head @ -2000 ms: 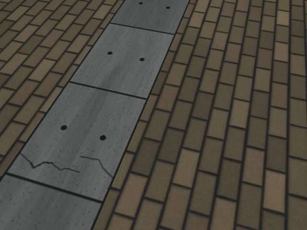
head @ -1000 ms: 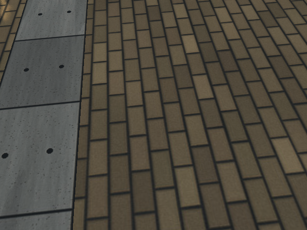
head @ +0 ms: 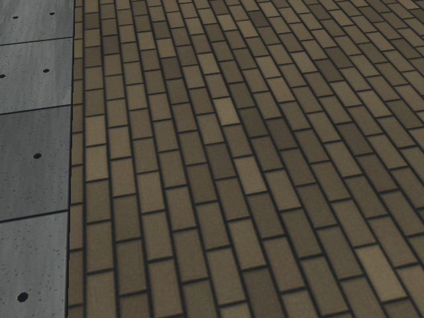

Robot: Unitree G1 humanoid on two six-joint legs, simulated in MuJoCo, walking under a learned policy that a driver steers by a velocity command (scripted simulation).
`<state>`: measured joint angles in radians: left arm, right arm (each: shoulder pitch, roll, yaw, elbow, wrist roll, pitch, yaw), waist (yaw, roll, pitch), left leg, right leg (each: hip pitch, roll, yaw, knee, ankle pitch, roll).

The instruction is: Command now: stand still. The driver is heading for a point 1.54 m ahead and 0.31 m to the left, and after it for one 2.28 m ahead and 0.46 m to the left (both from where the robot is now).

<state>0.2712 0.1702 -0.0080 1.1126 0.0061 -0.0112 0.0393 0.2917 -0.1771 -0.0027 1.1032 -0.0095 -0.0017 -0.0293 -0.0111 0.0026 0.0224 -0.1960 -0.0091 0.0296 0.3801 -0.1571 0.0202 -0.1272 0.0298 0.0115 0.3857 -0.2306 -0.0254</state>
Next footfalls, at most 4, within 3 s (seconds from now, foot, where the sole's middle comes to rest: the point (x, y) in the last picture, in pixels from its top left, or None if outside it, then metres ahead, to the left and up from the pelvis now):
2.16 right None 0.49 -0.02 -0.78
2.72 left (182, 247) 0.79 0.13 -0.78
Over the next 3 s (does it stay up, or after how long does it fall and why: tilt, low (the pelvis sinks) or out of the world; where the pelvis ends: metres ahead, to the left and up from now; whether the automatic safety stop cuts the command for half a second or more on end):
stays up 0.79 0.10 0.00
